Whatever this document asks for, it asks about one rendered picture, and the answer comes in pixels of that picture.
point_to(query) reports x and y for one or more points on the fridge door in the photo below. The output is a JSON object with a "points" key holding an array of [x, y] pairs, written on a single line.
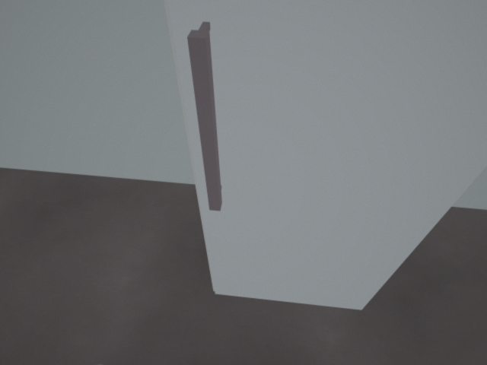
{"points": [[346, 130]]}

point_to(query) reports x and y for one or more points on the handle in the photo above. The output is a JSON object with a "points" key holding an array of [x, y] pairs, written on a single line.
{"points": [[201, 65]]}

